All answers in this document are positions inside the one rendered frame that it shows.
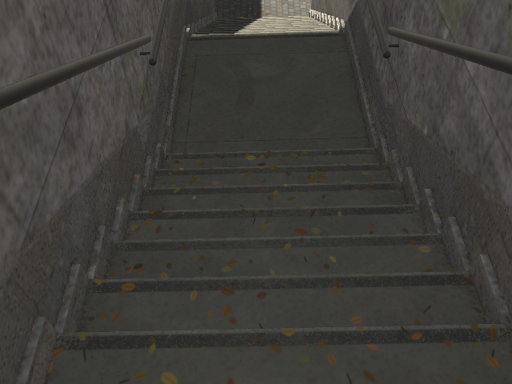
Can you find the stairs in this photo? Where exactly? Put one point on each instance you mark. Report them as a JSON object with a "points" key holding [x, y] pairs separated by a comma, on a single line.
{"points": [[264, 26], [280, 267]]}

